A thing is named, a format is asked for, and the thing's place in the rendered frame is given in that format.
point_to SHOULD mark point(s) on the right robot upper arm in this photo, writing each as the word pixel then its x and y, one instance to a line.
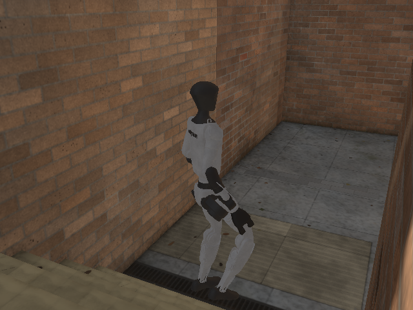
pixel 213 137

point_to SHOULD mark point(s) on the robot head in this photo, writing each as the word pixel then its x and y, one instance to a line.
pixel 204 94

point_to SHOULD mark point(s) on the robot left foot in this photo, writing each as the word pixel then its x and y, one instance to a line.
pixel 210 282

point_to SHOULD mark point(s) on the right robot hand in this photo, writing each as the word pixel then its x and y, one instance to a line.
pixel 241 217

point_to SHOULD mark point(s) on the robot right forearm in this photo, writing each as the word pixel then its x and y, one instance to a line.
pixel 213 177

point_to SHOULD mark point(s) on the left robot upper arm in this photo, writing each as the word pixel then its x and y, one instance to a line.
pixel 186 145

